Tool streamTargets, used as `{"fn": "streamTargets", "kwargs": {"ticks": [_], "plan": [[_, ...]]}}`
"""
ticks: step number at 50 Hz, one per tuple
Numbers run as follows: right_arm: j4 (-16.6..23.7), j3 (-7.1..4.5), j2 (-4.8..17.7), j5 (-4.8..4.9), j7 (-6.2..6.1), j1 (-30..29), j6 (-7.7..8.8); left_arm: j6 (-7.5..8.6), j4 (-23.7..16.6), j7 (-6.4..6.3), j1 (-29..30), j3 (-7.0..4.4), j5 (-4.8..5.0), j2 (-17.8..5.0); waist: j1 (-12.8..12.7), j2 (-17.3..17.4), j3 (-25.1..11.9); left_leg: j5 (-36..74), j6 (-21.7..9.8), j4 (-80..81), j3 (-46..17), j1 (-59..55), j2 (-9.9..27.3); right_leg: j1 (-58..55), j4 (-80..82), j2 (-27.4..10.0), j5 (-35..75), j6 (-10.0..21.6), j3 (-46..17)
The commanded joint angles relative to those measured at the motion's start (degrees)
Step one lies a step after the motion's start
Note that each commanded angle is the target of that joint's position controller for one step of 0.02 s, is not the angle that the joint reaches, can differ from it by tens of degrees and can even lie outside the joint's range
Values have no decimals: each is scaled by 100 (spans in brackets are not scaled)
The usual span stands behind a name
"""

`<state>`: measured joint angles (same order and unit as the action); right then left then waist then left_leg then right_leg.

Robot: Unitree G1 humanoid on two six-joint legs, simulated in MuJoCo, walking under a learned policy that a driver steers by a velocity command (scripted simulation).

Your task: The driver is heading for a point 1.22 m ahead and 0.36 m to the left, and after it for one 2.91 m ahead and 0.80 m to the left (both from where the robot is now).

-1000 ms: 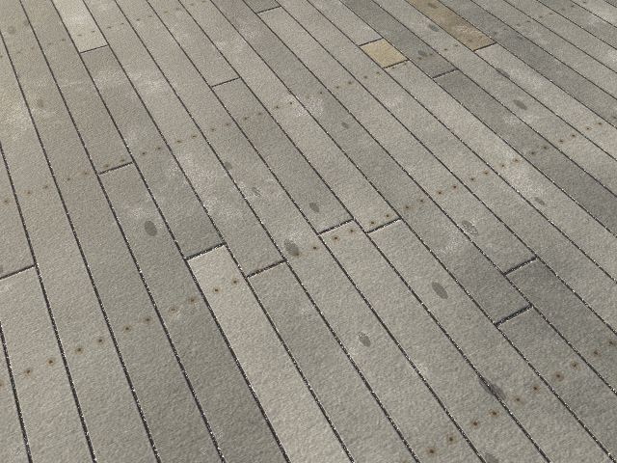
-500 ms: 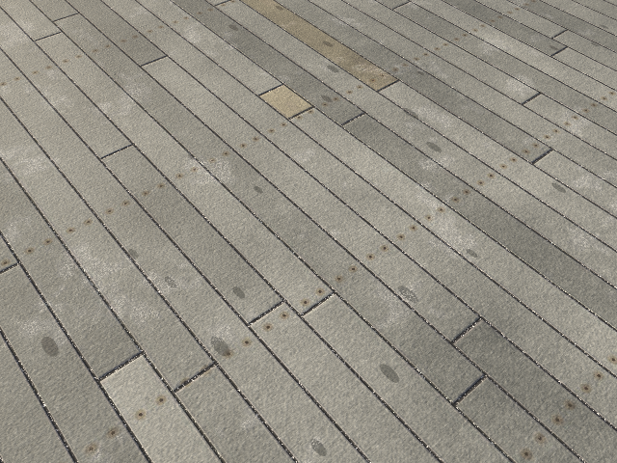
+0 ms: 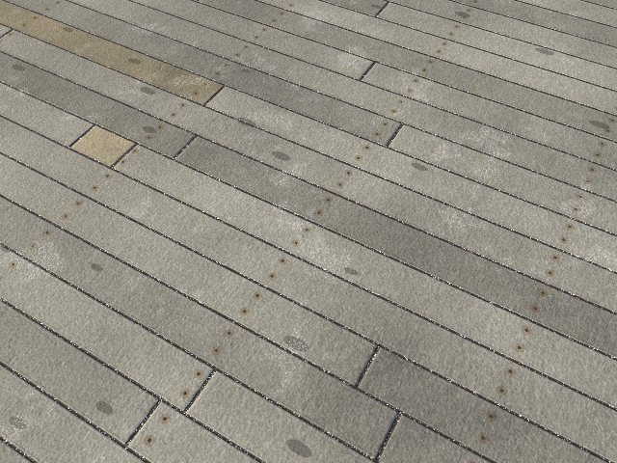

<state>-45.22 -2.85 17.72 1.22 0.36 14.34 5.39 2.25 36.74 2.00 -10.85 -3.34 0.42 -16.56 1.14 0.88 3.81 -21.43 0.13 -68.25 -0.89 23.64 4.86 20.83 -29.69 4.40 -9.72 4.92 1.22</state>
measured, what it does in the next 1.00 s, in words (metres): walks ahead, turning left: left foot, then right foot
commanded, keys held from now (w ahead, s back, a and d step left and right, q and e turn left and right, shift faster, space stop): w+q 0.90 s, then w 0.10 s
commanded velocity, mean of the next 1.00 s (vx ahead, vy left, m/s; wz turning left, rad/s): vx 0.50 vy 0.00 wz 0.40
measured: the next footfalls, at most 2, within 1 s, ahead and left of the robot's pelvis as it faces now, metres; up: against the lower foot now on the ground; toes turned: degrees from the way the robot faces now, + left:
left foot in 0.42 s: +0.39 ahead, +0.17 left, +0.00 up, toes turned +12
right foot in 0.88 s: +0.72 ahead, +0.07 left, +0.00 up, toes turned +31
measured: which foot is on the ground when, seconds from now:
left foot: up 0.00-0.40, down 0.42-0.90, up 0.92-1.00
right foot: down 0.00-0.44, up 0.46-0.86, down 0.88-1.00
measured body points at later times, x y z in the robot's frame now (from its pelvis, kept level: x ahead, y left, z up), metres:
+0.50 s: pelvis +0.29 +0.08 -0.01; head +0.33 +0.09 +0.44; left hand +0.30 +0.37 -0.13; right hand +0.51 -0.15 -0.10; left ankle +0.36 +0.17 -0.73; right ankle +0.14 -0.08 -0.64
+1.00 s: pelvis +0.58 +0.11 +0.00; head +0.60 +0.12 +0.45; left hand +0.61 +0.43 -0.08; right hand +0.79 -0.10 -0.12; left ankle +0.42 +0.17 -0.64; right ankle +0.69 +0.05 -0.73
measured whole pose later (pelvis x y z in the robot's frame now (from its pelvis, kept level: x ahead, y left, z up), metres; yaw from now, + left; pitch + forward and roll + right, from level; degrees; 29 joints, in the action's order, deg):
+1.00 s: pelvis +0.58 +0.11 +0.00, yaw +30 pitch +2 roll -1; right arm -41.7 -3.2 17.5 1.3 -0.8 19.5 1.4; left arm 6.3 40.3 1.0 -8.9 -2.9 -0.4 -15.5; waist 1.0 2.1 0.4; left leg -24.6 -1.5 -65.8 -7.3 20.3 -3.3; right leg 20.9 -29.3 2.3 -9.7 1.1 0.2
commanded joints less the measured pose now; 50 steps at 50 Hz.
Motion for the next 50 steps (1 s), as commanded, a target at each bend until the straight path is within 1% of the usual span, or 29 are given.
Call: {"fn": "streamTargets", "kwargs": {"ticks": [1,5,8,10,15,16,18,19,20,21,22,23,24,25,26,27,30,32,35,39,42,43,44,45,46,47,48,49,50], "plan": [[233,-159,641,-25,8,317,-15,203,-237,-33,-168,-153,-93,-577,-29,-456,-774,507,47,165,-278,1046,461,-1355,1657,-1674,1458,1090,-1766],[272,-110,404,-40,-29,-75,-193,342,96,-84,-306,-173,-113,-674,-89,-310,-327,1521,213,1004,-304,1467,445,-1090,2094,-1543,1661,944,-846],[332,-89,320,-8,28,-442,-143,361,242,-134,-352,-158,-133,-678,-262,-327,-168,2640,151,2076,-318,1413,248,-1189,2242,-1378,1409,670,-264],[431,-51,231,9,85,-760,-113,367,357,-156,-442,-171,-115,-751,-407,-329,-39,3036,92,2669,-199,1333,126,-1329,2359,-1450,1285,580,-57],[774,-3,161,-2,274,-1318,-92,219,705,-200,-788,-224,-30,-826,-617,-238,178,2568,-167,3400,-48,1841,-29,-2546,2029,-1849,1874,496,179],[846,-6,173,-13,317,-1353,-90,168,739,-222,-793,-239,-10,-858,-589,-268,155,2264,-244,3461,44,1869,-86,-2768,1842,-1916,2293,449,217],[927,-67,303,-29,361,-1150,-114,74,724,-290,-667,-283,7,-1013,-378,-469,-129,1603,-447,3477,396,1373,-385,-2974,1170,-1918,4140,298,391],[896,-145,446,-39,353,-810,-143,25,702,-336,-622,-302,6,-1092,-172,-595,-429,1305,-567,3413,586,843,-609,-2995,581,-1875,5171,213,483],[757,-279,681,-36,320,-93,-159,-28,675,-380,-539,-292,5,-1108,247,-563,-851,1392,-736,3585,678,-176,-841,-2714,-439,-1725,5587,61,663],[585,-451,1055,-19,235,836,-188,-12,602,-429,-551,-237,-23,-1023,710,-255,-1390,1704,-1036,3769,9,-1883,-568,-1600,-1917,-1513,4543,-166,723],[569,-590,1689,5,169,1171,-184,145,335,-327,-1200,16,-192,-285,300,1168,-2116,1165,-2149,3896,-2971,-4248,990,1029,-4199,-440,-39,-589,576],[636,-473,1302,21,168,1326,-155,376,370,-211,-941,39,-124,-468,539,947,-2827,533,-2526,4818,-4821,-4972,1440,2034,-5013,27,-2384,-574,-613],[627,-377,991,-32,143,1125,-149,516,209,-117,-349,-65,138,-827,652,602,-2035,403,-2122,4984,-3912,-4495,1251,2568,-5076,-385,-1958,-443,-860],[694,-344,876,-26,123,750,-146,593,98,-109,-52,-30,151,-790,489,151,-1380,692,-1884,5048,-3182,-3599,1023,2541,-4593,-655,-1450,-372,-756],[766,-279,705,-24,123,371,-170,592,121,-157,146,-49,-11,-740,271,-305,-825,1293,-1652,5185,-2561,-2680,744,2259,-3999,-851,-1142,-382,-628],[866,-247,658,-94,99,152,-169,545,95,-180,0,-90,-76,-775,19,4,-683,1950,-1715,5303,-2327,-2057,656,1852,-3716,-959,-941,-463,-650],[956,-253,664,-89,35,-74,-164,367,161,-208,-294,-83,-132,-626,-240,149,-590,2687,-1737,5528,-1752,-1159,346,1338,-3078,-1001,-704,-763,-503],[901,-299,821,-55,-33,47,-161,318,32,-240,83,-27,-152,-484,-141,192,-426,2890,-1641,5567,-1449,-833,183,1336,-2271,-905,-103,-932,-385],[785,-326,878,-4,-105,291,-219,356,-109,-213,758,44,-123,-311,146,335,-410,2335,-1325,5438,-1235,-665,-114,892,-864,-629,1131,-978,-358],[628,-334,863,47,-143,636,-299,442,-248,-122,1228,-17,-7,-495,304,446,-419,1700,-1178,5098,-1817,-1124,91,629,-10,-428,1398,-888,-555],[637,-350,833,19,-168,557,-345,516,-196,-86,959,-128,12,-715,74,630,-441,1722,-1033,4574,-2328,-1547,288,294,230,-445,754,-635,-658],[671,-327,747,8,-160,467,-358,542,-88,-105,560,-185,3,-782,-157,651,-563,1864,-928,4258,-2322,-1496,168,-250,440,-440,732,-492,-559],[730,-240,509,-22,-135,450,-345,571,4,-142,-18,-268,-75,-957,-447,495,-1050,1960,-750,3420,-2069,-1261,-129,-1299,453,-763,643,-247,-751],[825,-111,158,-140,-125,613,-330,556,68,-195,-851,-343,-124,-1268,-690,-292,-1875,672,-528,1788,-1489,-507,-585,-2784,397,-1787,256,68,-1810],[988,-46,15,83,-124,1352,-279,475,340,-141,-1205,-434,-135,-1610,-299,-2382,-2268,-1287,-246,79,-899,1489,-1122,-4073,1026,-2874,-1316,1024,-4630],[747,-143,600,114,-144,1297,-268,469,214,-103,-965,-305,-15,-1008,-438,-1417,-1699,-1004,-163,-511,-1110,1999,-686,-3654,1329,-2741,-2371,899,-4720],[792,-201,790,65,-130,675,-282,437,208,-117,-795,-220,-22,-699,-580,-853,-1050,-467,-135,-614,-967,2074,-525,-3037,1330,-2454,-2070,655,-3705],[858,-190,700,3,-132,333,-287,410,209,-106,-570,-174,-87,-635,-504,-431,-684,-132,-107,-461,-809,1908,-375,-2398,1411,-2193,-1247,565,-3023],[937,-200,628,-68,-118,84,-264,398,268,-106,-441,-136,-105,-532,-440,-367,-416,98,-105,-148,-801,1858,-246,-1982,1515,-1999,-616,592,-2570]]}}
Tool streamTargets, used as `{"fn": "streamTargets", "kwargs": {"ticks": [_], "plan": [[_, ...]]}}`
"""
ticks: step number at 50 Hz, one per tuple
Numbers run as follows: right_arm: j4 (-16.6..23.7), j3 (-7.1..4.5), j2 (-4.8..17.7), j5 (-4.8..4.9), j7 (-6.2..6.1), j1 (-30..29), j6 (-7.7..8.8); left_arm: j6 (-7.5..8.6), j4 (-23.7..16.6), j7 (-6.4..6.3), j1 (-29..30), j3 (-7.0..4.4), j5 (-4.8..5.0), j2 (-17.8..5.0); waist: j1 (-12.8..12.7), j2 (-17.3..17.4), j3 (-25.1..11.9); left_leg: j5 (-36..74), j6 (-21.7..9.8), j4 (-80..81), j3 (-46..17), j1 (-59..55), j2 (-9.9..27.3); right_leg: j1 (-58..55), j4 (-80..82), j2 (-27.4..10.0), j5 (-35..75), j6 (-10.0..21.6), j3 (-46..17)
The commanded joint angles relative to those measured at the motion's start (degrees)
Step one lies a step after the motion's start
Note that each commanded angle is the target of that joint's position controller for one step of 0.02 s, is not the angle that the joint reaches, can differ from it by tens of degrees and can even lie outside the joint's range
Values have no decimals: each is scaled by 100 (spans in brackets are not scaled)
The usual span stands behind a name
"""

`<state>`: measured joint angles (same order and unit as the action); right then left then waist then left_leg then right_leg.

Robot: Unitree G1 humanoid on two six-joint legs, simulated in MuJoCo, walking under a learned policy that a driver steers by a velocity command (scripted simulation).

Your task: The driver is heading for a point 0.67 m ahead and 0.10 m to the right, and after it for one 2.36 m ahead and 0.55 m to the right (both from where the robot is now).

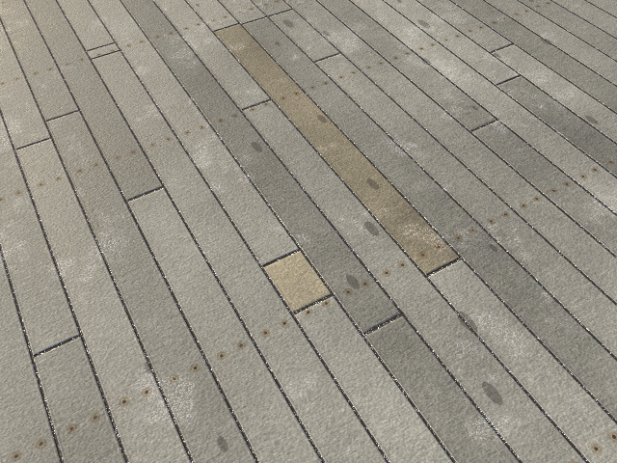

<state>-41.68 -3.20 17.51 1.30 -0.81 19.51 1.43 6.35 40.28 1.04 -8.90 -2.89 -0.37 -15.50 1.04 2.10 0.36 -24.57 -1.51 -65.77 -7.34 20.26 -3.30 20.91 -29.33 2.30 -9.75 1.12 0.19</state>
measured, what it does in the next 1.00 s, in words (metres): walks ahead, turning right: left foot, then right foot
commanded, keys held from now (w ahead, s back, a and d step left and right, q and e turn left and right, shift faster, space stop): w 0.22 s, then w+e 0.78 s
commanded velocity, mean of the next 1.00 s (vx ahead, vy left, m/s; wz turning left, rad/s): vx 0.50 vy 0.00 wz -0.24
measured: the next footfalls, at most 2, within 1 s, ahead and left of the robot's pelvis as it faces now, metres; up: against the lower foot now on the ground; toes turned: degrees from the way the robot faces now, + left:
left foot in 0.38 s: +0.35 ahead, +0.16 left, +0.00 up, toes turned +1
right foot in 0.90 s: +0.60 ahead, -0.13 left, +0.00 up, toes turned -18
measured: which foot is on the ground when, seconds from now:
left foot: up 0.00-0.36, down 0.38-0.88, up 0.90-1.00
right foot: down 0.00-0.38, up 0.40-0.88, down 0.90-1.00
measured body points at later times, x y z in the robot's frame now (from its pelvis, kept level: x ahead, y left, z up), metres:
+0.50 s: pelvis +0.26 +0.06 +0.00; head +0.29 +0.07 +0.45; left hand +0.30 +0.34 -0.13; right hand +0.43 -0.20 -0.08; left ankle +0.31 +0.16 -0.73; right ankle +0.15 -0.09 -0.64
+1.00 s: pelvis +0.51 -0.03 -0.01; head +0.55 -0.05 +0.44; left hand +0.75 +0.18 -0.10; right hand +0.50 -0.33 -0.13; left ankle +0.42 +0.15 -0.63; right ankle +0.56 -0.12 -0.73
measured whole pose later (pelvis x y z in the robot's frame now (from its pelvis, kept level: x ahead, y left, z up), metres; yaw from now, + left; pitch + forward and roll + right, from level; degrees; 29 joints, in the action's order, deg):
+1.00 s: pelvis +0.51 -0.03 -0.01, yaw -20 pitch +1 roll +0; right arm -46.1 -3.5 17.0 1.2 -0.1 14.3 5.4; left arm 2.2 39.9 2.2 -9.2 -4.2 1.2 -17.1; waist 0.7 0.4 4.2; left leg -25.6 0.9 -68.3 0.5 17.7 2.5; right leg 24.1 -33.5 3.9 -10.7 5.0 1.2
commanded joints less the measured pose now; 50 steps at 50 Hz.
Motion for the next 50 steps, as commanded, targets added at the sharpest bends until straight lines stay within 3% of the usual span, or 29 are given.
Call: {"fn": "streamTargets", "kwargs": {"ticks": [1,3,4,8,11,14,16,17,18,19,20,21,22,24,25,27,29,31,35,40,42,43,44,45,46,47,48,49,50], "plan": [[611,-154,544,-42,38,-423,141,0,-43,-19,-591,-155,-59,-609,-300,-697,6,542,54,-182,-115,1943,687,-1680,1582,-1654,-163,961,-2122],[577,-114,335,-37,73,-366,129,21,62,-10,-629,-135,2,-527,-222,-706,-58,598,70,225,76,1755,739,-1553,1785,-1471,281,1020,-1675],[634,-75,244,-31,83,-441,125,33,125,-10,-640,-173,30,-693,-174,-865,-2,640,108,553,140,1775,788,-1438,1882,-1565,445,1134,-1599],[784,41,85,-101,156,-1133,207,-23,301,-34,-738,-233,108,-940,-356,-625,110,1670,188,2010,442,1704,877,-1451,2074,-1453,1117,1116,-935],[871,65,63,-55,220,-1631,266,-84,480,-38,-1006,-236,157,-1044,-534,-628,132,2365,183,2860,638,1264,720,-1455,2039,-1368,1267,985,-583],[1048,30,158,-22,270,-2050,320,-175,680,-40,-1326,-231,223,-1075,-576,-664,276,2290,94,3347,621,1075,589,-1677,1848,-1540,1318,919,-800],[1037,-38,317,-23,292,-1910,367,-244,738,-72,-1315,-266,235,-1193,-371,-724,231,2063,-21,3651,606,679,507,-1832,1572,-1644,1545,810,-936],[933,-108,433,-43,275,-1540,383,-269,735,-91,-1215,-272,243,-1238,-97,-706,46,2096,-118,3883,692,36,410,-1752,1180,-1556,2058,701,-849],[714,-239,658,-85,224,-846,378,-270,727,-98,-1210,-230,221,-1137,243,-614,-403,2119,-249,3968,751,-1074,359,-1487,383,-1279,2523,549,-655],[556,-366,1023,-181,148,135,361,-243,582,-96,-1105,-102,110,-825,696,-266,-1187,2140,-562,3752,-3,-2647,1175,-560,-1103,-950,1579,310,-413],[481,-464,1530,-250,109,543,286,-160,445,-98,-1790,109,83,-138,472,1269,-2047,1399,-1354,4109,-2330,-4454,2701,1456,-3182,-129,-1635,-84,-39],[434,-356,1040,-204,121,627,262,-105,547,-93,-1691,-6,231,-618,624,1098,-2111,391,-1508,4646,-3186,-4201,2745,2072,-4094,-230,-2346,-96,-683],[421,-254,762,-149,122,276,279,-96,428,-89,-1253,-128,331,-973,573,774,-1191,328,-1271,4786,-2372,-3538,2536,2437,-4336,-483,-1924,-53,-690],[387,-138,381,-156,153,-383,330,-155,351,-121,-834,-151,222,-863,259,461,-400,1088,-1040,5134,-1201,-2271,2076,2172,-3961,-828,-1133,-77,-554],[361,-114,280,-201,167,-566,380,-230,371,-124,-914,-166,191,-761,72,508,-224,1406,-982,5359,-803,-1788,1948,1846,-3802,-953,-880,-94,-604],[250,-160,298,-203,174,-744,469,-363,372,-107,-999,-123,213,-480,-123,429,-86,1985,-1044,5648,-316,-1337,1952,1554,-3591,-1023,-694,-164,-592],[141,-207,390,-225,139,-783,524,-456,281,-116,-835,-133,190,-413,-187,214,65,2301,-1048,5841,135,-1208,1953,1702,-3347,-1032,-329,-210,-647],[21,-251,513,-215,108,-740,530,-470,154,-69,-584,-106,161,-343,-166,255,184,2708,-1012,5865,609,-1279,1909,1843,-2720,-1045,242,-243,-630],[-147,-310,703,-169,36,-535,470,-420,-67,89,193,-47,155,-269,122,-9,345,2773,-825,5927,1328,-1428,1784,1599,-1463,-916,1223,-122,-248],[-410,-394,911,-27,23,-174,297,-450,-462,223,884,-65,156,-382,285,3,542,3247,-645,5550,1676,-2363,2018,1749,-753,-765,699,181,93],[-427,-436,1075,15,-1,-210,211,-472,-542,252,743,-146,140,-524,92,180,293,5016,-516,4864,1846,-2600,2026,1237,-701,-444,106,395,424],[-415,-452,1147,34,-20,-253,158,-489,-484,247,346,-235,145,-668,-162,266,4,5954,-440,4178,1943,-2607,1972,659,-699,-198,-163,529,605],[-382,-436,1142,57,-41,-359,108,-500,-276,209,-488,-391,167,-900,-652,196,-427,6260,-279,3064,2121,-2290,1783,-473,-374,89,36,719,711],[-308,-361,994,-31,-75,-301,128,-554,-6,105,-1511,-608,181,-1349,-1090,-170,-963,5042,-6,1459,2142,-1052,1564,-2252,-228,-127,228,996,29],[36,-90,143,-278,-8,180,260,-544,-12,38,-1435,-722,255,-2047,-441,-1795,-1314,-257,414,-648,1860,1666,435,-4108,247,-1648,-699,2034,-3178],[93,-86,426,-81,65,-258,493,-438,-240,63,-1545,-583,188,-1686,-753,-1220,-2163,-1024,359,-1455,375,2350,144,-4509,1186,-2172,-1530,2394,-4907],[269,-169,751,145,122,-840,622,-349,-188,80,-1381,-470,138,-1301,-872,-886,-1406,-498,195,-1404,216,2858,457,-4097,1332,-2030,-1183,2050,-4111],[291,-132,684,106,108,-939,696,-297,-201,73,-1105,-421,155,-1142,-658,-551,-930,-13,85,-916,222,2711,707,-3332,1293,-1792,-723,1833,-3426],[214,-156,670,-87,54,-1036,707,-292,-256,67,-713,-350,150,-924,-434,-157,-523,290,78,-356,255,2319,882,-2530,1337,-1522,39,1608,-2813]]}}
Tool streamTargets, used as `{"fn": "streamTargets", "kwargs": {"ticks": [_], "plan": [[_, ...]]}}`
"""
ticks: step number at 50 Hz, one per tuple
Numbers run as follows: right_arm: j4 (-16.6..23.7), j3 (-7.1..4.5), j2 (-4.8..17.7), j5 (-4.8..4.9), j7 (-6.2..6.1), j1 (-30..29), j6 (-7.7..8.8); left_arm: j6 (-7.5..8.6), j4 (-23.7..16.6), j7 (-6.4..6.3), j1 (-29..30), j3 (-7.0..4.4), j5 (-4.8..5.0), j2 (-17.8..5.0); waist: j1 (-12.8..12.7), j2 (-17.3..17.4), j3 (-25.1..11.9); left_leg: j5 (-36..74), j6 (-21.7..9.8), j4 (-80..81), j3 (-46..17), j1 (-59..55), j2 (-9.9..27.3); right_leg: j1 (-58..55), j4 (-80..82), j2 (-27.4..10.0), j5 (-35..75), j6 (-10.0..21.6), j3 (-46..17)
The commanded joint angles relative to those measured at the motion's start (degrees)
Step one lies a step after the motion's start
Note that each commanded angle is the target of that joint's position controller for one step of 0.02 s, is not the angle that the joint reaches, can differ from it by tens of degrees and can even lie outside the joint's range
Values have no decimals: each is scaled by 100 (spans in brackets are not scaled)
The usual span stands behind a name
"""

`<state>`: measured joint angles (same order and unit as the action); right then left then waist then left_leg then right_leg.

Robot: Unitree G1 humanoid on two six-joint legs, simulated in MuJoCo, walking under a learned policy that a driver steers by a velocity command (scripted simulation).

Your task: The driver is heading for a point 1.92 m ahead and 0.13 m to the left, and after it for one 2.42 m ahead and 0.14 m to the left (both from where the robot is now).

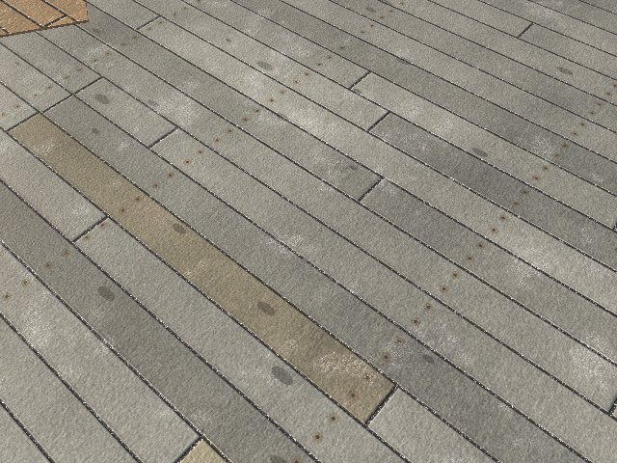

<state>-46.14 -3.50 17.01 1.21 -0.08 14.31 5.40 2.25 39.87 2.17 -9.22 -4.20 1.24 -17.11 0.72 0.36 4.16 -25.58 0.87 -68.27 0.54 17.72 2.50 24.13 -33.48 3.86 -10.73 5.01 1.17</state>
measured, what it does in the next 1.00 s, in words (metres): walks ahead: left foot, then right foot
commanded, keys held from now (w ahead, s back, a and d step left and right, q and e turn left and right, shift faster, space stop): w+e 0.22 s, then w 0.08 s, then w+q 0.70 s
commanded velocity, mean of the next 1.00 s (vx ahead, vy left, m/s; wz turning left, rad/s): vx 0.50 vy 0.00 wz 0.02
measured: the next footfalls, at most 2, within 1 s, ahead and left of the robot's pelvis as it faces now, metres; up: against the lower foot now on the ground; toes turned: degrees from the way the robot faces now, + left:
left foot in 0.38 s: +0.40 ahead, +0.12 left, +0.00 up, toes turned -13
right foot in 0.84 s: +0.62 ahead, -0.13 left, +0.00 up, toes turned +5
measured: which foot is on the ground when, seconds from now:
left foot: up 0.00-0.36, down 0.38-0.86, up 0.88-1.00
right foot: down 0.00-0.40, up 0.42-0.82, down 0.84-1.00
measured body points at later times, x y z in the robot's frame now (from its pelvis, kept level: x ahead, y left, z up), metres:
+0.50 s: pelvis +0.29 +0.05 +0.01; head +0.31 +0.05 +0.46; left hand +0.42 +0.31 -0.11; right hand +0.38 -0.24 -0.09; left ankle +0.36 +0.13 -0.72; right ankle +0.17 -0.07 -0.64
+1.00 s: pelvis +0.55 -0.02 +0.02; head +0.57 -0.03 +0.47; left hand +0.68 +0.26 -0.07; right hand +0.65 -0.30 -0.10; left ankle +0.49 +0.11 -0.64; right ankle +0.58 -0.13 -0.72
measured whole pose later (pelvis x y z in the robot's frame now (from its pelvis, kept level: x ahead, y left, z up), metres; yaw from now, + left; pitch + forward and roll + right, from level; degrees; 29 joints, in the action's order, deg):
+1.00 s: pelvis +0.55 -0.02 +0.02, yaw +6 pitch +1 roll -1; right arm -43.3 -3.9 18.3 1.6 -0.4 18.6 1.5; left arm 5.4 40.8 0.3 -10.6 -3.3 -0.4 -14.6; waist 0.7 2.7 0.5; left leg -21.1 -0.4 -64.5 -3.7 27.4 1.0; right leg 13.6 -23.4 1.7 -11.0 1.3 1.7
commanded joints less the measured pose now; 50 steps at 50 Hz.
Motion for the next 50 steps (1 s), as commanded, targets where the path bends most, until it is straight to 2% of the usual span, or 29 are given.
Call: {"fn": "streamTargets", "kwargs": {"ticks": [1,2,4,6,9,12,14,17,18,19,20,21,22,23,24,26,28,33,38,40,41,42,43,44,45,46,47,48,50], "plan": [[660,-164,763,-131,-23,-339,263,134,-318,-81,-419,-182,-100,-696,-132,-288,-882,591,-106,161,-626,2124,402,-2262,1847,-1640,633,1287,-2745],[631,-183,792,-153,-11,-257,191,140,-392,-94,-270,-168,-126,-647,-29,-285,-795,632,-42,359,-639,1848,429,-1901,1977,-1555,897,1303,-2638],[629,-156,626,-197,-5,-263,80,160,-379,-151,-291,-183,-81,-711,45,-183,-656,813,106,917,-478,1642,378,-1398,2085,-1380,1333,1265,-2172],[766,-83,443,-228,-4,-682,35,157,-305,-230,-480,-235,-46,-887,-72,-180,-446,1511,252,1759,-371,1639,257,-1073,2135,-1188,1471,1147,-1828],[916,2,275,-190,54,-1324,55,111,-218,-292,-720,-257,-13,-929,-337,-361,-341,2735,308,3083,-327,1188,-29,-781,2080,-879,877,848,-1569],[1025,-14,380,-90,119,-1674,99,77,-77,-305,-1026,-257,26,-910,-485,-472,-337,3107,270,3654,-410,941,-166,-982,1910,-1010,418,737,-1827],[1028,-48,495,-92,170,-1689,146,64,13,-315,-1178,-225,21,-796,-497,-528,-358,2971,149,3894,-495,925,-127,-1408,1617,-1188,298,668,-2059],[918,-114,626,-100,188,-1249,197,25,71,-307,-1116,-220,-41,-790,-236,-757,-390,2361,-166,4113,-267,553,-150,-1858,1121,-1354,985,520,-2136],[775,-188,754,-135,157,-781,206,23,63,-294,-1110,-179,-60,-678,-25,-745,-636,2282,-350,4211,-166,-111,-215,-1857,575,-1131,1704,400,-1973],[670,-255,988,-202,136,-58,224,26,0,-285,-1140,-77,-115,-447,280,-380,-1324,2337,-720,4086,-766,-1278,364,-1510,-709,-834,1654,206,-1595],[509,-404,1523,-250,148,612,171,96,-52,-295,-1830,5,-8,-211,184,1079,-2106,1463,-1702,4370,-3051,-3222,1419,320,-2765,-18,271,-302,-859],[365,-344,1236,-53,237,812,132,159,-59,-295,-1822,18,-18,-392,249,1642,-2008,71,-1974,5230,-4698,-3549,1790,1510,-3624,72,-2112,-423,-897],[434,-220,860,38,243,513,109,198,-135,-273,-1228,-75,27,-781,311,969,-1202,-510,-1737,5323,-4317,-3002,1679,2022,-3953,-294,-1782,-361,-1016],[532,-158,701,-33,236,210,51,239,-232,-270,-661,-63,-34,-767,313,374,-714,-79,-1515,5384,-3563,-2300,1372,1949,-3787,-486,-1386,-312,-830],[551,-142,692,-84,227,54,17,294,-341,-261,-432,-54,-98,-685,203,291,-395,494,-1546,5461,-3192,-1782,1221,1958,-3461,-615,-1091,-327,-738],[570,-89,566,-113,188,42,8,351,-369,-243,-376,-65,-209,-576,59,396,-414,1731,-1459,5551,-2621,-1337,830,1419,-2715,-783,-760,-404,-687],[535,-119,670,-75,127,77,-16,341,-407,-246,-388,-20,-203,-387,-38,582,-515,2029,-1565,5660,-2405,-1093,756,1200,-2079,-752,-718,-550,-563],[380,-215,910,21,-37,448,-116,386,-587,-190,584,98,-167,-161,259,451,-375,2414,-1340,5661,-1807,-543,451,495,-194,-452,856,-801,-445],[260,-224,871,63,-95,869,-244,472,-736,-120,1113,32,-64,-358,332,526,-356,2010,-1169,5235,-2289,-775,550,-64,589,-258,1027,-746,-613],[290,-241,871,62,-108,779,-283,512,-677,-132,843,-40,-48,-492,90,634,-415,2070,-1045,4902,-2471,-810,546,-611,870,-288,812,-582,-589],[328,-210,762,46,-104,720,-289,522,-566,-168,437,-110,-71,-603,-139,617,-594,2264,-913,4517,-2390,-672,359,-1275,1065,-354,781,-437,-544],[425,-128,532,-6,-82,597,-266,533,-471,-223,-265,-196,-145,-830,-506,406,-1140,2185,-730,3482,-2087,-229,99,-2432,939,-920,625,-146,-973],[557,-5,131,6,-81,1002,-213,477,-370,-271,-1028,-321,-224,-1310,-608,-747,-2023,777,-352,1659,-1288,1253,-596,-4366,946,-2135,109,508,-2581],[669,19,259,92,-92,1292,-182,383,-175,-212,-1306,-324,-134,-1217,-503,-1836,-2199,-907,-251,464,-949,2407,-540,-4637,1442,-2900,-1172,994,-4327],[585,-111,741,130,-100,996,-206,369,-225,-203,-1024,-207,-93,-766,-545,-1089,-1364,-518,-212,-77,-1034,2797,-200,-3946,1639,-2675,-1752,838,-3958],[632,-147,813,83,-93,607,-243,348,-246,-209,-758,-139,-105,-555,-517,-709,-812,-62,-174,-190,-881,2807,-38,-3313,1733,-2415,-1298,657,-3147],[673,-151,731,33,-78,437,-269,341,-214,-198,-508,-83,-132,-408,-394,-514,-486,273,-131,-50,-800,2681,100,-2758,1905,-2171,-707,584,-2568],[722,-167,649,1,-54,345,-296,346,-172,-197,-355,-47,-172,-311,-275,-565,-305,505,-117,102,-785,2549,251,-2354,2061,-2029,-296,557,-2156],[798,-124,407,38,9,298,-355,390,-84,-186,-218,-69,-183,-338,-143,-718,-203,764,-66,306,-669,2289,403,-1885,2329,-1874,347,562,-1504]]}}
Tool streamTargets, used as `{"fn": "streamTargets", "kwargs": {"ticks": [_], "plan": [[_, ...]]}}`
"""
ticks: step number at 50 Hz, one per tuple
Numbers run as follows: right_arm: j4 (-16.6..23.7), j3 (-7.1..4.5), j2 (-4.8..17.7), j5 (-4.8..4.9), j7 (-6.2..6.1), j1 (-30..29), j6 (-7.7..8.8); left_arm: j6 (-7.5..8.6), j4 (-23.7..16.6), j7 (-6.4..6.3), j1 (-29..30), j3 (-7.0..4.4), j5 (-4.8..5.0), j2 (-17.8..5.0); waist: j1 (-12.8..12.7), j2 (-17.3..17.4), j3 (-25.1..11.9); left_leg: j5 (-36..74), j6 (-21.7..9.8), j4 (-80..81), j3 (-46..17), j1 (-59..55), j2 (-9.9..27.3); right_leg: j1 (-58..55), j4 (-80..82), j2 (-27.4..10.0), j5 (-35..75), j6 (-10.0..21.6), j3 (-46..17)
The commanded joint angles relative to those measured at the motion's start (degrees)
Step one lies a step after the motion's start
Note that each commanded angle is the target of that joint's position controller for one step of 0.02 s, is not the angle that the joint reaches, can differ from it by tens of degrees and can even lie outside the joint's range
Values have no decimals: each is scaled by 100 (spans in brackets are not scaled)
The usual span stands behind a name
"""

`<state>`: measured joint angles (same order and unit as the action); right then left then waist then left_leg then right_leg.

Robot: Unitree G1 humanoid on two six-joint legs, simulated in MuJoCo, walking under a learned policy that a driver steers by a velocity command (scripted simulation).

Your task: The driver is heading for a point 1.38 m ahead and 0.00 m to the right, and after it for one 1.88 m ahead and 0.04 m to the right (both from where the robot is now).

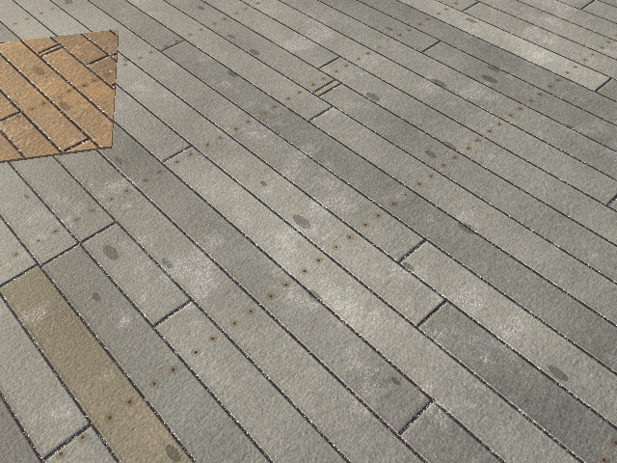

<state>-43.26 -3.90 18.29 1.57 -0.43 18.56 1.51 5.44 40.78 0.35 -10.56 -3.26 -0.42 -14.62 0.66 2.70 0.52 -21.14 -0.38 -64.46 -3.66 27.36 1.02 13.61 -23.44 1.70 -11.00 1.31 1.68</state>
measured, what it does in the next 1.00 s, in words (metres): walks ahead: left foot, then right foot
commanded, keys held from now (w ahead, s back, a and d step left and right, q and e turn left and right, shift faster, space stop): w+q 0.30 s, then w+e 0.70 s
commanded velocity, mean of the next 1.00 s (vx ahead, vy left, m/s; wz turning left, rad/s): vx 0.50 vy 0.00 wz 0.02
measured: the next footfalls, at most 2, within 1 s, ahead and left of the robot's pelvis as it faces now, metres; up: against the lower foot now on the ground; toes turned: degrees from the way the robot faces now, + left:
left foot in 0.34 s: +0.32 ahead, +0.18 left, +0.00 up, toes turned +15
right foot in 0.88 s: +0.66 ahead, +0.00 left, +0.00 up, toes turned -1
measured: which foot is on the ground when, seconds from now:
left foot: up 0.00-0.32, down 0.34-0.90, up 0.92-1.00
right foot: down 0.00-0.34, up 0.36-0.86, down 0.88-1.00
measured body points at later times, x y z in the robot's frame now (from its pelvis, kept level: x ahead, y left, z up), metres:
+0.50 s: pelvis +0.26 +0.09 +0.00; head +0.30 +0.10 +0.44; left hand +0.29 +0.38 -0.13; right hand +0.46 -0.14 -0.10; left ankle +0.28 +0.17 -0.74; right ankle +0.25 -0.08 -0.65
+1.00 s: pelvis +0.56 +0.07 -0.01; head +0.60 +0.07 +0.44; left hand +0.71 +0.34 -0.11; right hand +0.65 -0.21 -0.13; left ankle +0.43 +0.22 -0.64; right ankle +0.62 +0.00 -0.74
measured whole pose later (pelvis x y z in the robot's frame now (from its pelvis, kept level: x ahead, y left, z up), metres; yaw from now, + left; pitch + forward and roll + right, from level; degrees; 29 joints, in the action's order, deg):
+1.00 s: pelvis +0.56 +0.07 -0.01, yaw -3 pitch +2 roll +0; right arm -44.7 -2.8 16.7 0.7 0.0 14.1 5.5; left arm 3.1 40.9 2.1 -11.2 -4.0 1.1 -17.3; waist -0.2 0.1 3.3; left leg -23.9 -0.2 -68.7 -1.4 20.0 1.6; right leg 22.5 -31.0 5.0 -9.7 5.4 0.4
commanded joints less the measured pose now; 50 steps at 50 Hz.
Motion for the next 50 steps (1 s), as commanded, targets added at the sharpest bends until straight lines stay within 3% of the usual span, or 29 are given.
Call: {"fn": "streamTargets", "kwargs": {"ticks": [1,4,8,12,14,15,16,17,18,19,20,21,22,23,24,26,27,30,33,38,41,43,44,45,46,47,48,49,50], "plan": [[560,-71,222,-2,57,-212,12,93,-132,-3,-65,-184,0,-628,-121,-886,177,476,96,52,-212,1336,574,-753,1425,-1625,648,957,-1289],[752,-8,97,-40,123,-492,17,114,15,-13,-76,-257,15,-879,-105,-808,187,1213,187,859,-139,1382,636,-765,1506,-1633,1456,1011,-604],[940,50,56,-37,270,-1208,86,56,177,-50,-265,-302,72,-1076,-374,-506,256,2289,42,2181,209,955,485,-880,1520,-1507,1657,800,139],[1240,21,163,-26,370,-1708,56,-50,381,-58,-560,-370,188,-1302,-432,-549,372,1923,-231,2766,430,905,345,-1533,1245,-1736,2117,616,442],[1298,-75,352,-60,385,-1567,21,-131,407,-85,-600,-412,222,-1456,-241,-693,142,1299,-457,2862,770,396,-11,-1819,540,-1724,3901,490,685],[1231,-173,517,-70,373,-1129,-4,-180,405,-106,-598,-433,238,-1543,48,-760,-159,1088,-608,2927,925,-273,-241,-1784,-215,-1679,4729,409,807],[994,-321,735,-61,313,-247,-22,-205,441,-122,-667,-369,243,-1435,541,-598,-632,1413,-824,3275,903,-1701,-455,-1248,-1312,-1529,4813,275,935],[786,-456,1101,-52,189,678,-72,-168,403,-119,-857,-210,76,-1121,898,48,-1220,1557,-1138,3328,-277,-3570,299,192,-2979,-1318,2854,77,951],[838,-461,1594,8,161,435,-17,-42,206,-2,-1468,72,-8,-399,247,1519,-2038,650,-2339,4125,-3656,-5258,2000,2465,-5210,-162,-2053,-252,515],[912,-312,1040,-61,182,616,20,106,322,75,-1039,-88,212,-1098,706,549,-2434,76,-2208,4624,-3994,-5126,2148,2844,-5677,-333,-2117,-141,-607],[841,-235,853,-143,193,400,86,144,121,97,-377,-132,424,-1240,753,351,-1511,450,-1883,4613,-2959,-4425,1919,3147,-5656,-553,-1812,-28,-550],[771,-187,745,-144,202,47,145,139,74,58,-218,-90,371,-1091,472,-88,-902,1027,-1632,4683,-2186,-3493,1675,2999,-5081,-853,-1313,-3,-519],[749,-109,469,-173,195,-286,193,83,146,10,-124,-105,219,-1050,294,-135,-566,1482,-1450,4836,-1623,-2863,1428,2729,-4638,-1023,-1000,-13,-526],[757,-83,441,-239,192,-426,248,9,224,24,-400,-113,203,-1029,81,158,-429,2164,-1451,4962,-1279,-2342,1378,2295,-4537,-1102,-791,-56,-597],[714,-93,421,-245,195,-539,296,-80,323,22,-642,-104,202,-932,-58,174,-432,2115,-1495,5187,-1109,-2057,1365,2042,-4414,-1128,-667,-125,-622],[594,-83,303,-243,194,-642,409,-255,447,-32,-644,-113,213,-793,-140,-115,-185,2067,-1311,5523,-513,-1807,1125,2091,-4232,-1066,-294,-145,-653],[523,-124,483,-271,178,-616,450,-293,380,-39,-595,-77,221,-673,-162,112,-72,2313,-1403,5643,-353,-1698,1313,2242,-4000,-1043,-40,-236,-754],[343,-129,435,-301,109,-540,475,-243,315,-11,-211,-90,179,-659,-47,-84,159,2447,-1176,5761,344,-1865,1074,2479,-3024,-929,1005,-312,-828],[221,-139,516,-243,64,-458,471,-182,174,95,281,-13,156,-469,176,-94,297,2554,-970,5861,841,-2012,1009,2308,-1946,-806,1856,-240,-474],[-118,-211,668,-136,20,-10,286,-180,-227,266,951,43,155,-403,434,-115,526,3130,-899,5525,1086,-3187,1386,2789,-1193,-676,1390,26,-189],[-134,-269,861,-89,-64,-119,131,-204,-399,358,822,-39,152,-569,184,146,223,5390,-710,4672,1292,-3617,1473,2306,-1121,-305,485,313,246],[-87,-280,953,-88,-144,-251,31,-251,-241,329,-163,-246,163,-936,-421,270,-424,6756,-507,3153,1475,-3427,1316,921,-1076,153,133,610,500],[-34,-240,909,-87,-184,-316,39,-276,-40,245,-1107,-430,174,-1280,-938,42,-914,5948,-277,1767,1555,-2502,1089,-681,-709,131,467,878,125],[226,-44,301,-246,-126,123,162,-315,20,130,-1577,-596,187,-1911,-707,-1228,-1530,2116,114,-401,1494,-55,292,-2895,-628,-1309,29,1754,-2486],[297,78,147,-223,-24,110,399,-238,-121,155,-1509,-518,182,-1836,-606,-1346,-2300,-1338,179,-1528,186,1237,-580,-3827,323,-2109,-465,2462,-5082],[427,-41,589,17,82,-520,561,-197,-123,156,-1409,-394,142,-1398,-845,-895,-1801,-984,37,-1672,-338,1858,-164,-3599,543,-1947,-620,2093,-4362],[529,-20,606,73,111,-786,656,-167,-147,145,-1110,-342,158,-1211,-703,-606,-1085,-460,-78,-1212,-245,1922,104,-2777,595,-1724,-359,1832,-3535],[506,-28,557,-60,71,-842,694,-164,-214,136,-740,-302,173,-1095,-432,-203,-648,-134,-59,-617,-178,1675,317,-1958,627,-1483,262,1657,-2978],[483,-75,609,-176,36,-817,651,-170,-308,116,-463,-240,125,-930,-232,-202,-390,108,9,-243,-155,1285,444,-1252,811,-1329,708,1614,-2654]]}}
Velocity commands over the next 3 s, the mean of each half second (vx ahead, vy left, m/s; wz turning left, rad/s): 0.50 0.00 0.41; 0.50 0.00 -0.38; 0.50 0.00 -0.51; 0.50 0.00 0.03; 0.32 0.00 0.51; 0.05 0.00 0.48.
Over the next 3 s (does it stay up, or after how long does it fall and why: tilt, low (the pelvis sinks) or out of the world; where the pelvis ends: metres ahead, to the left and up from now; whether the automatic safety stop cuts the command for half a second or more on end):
stays up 1.36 -0.10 0.00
